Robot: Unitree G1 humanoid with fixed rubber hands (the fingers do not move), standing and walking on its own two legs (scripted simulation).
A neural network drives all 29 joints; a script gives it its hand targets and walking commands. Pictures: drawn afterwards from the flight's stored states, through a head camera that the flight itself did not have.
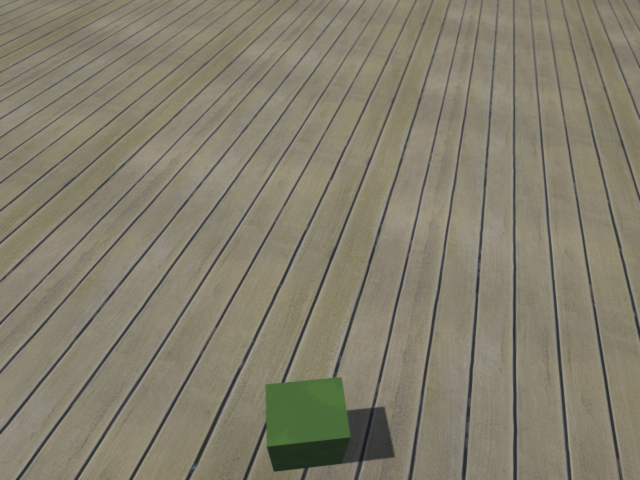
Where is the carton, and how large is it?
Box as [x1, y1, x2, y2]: [266, 377, 350, 471]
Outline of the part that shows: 341,377 266,384 267,448 274,471 341,463 350,437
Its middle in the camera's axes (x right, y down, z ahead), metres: -0.03 +0.49 +1.04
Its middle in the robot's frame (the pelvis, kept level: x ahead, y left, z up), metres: +0.38 +0.01 -0.64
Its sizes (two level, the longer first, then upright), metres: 0.192 0.142 0.276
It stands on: the floor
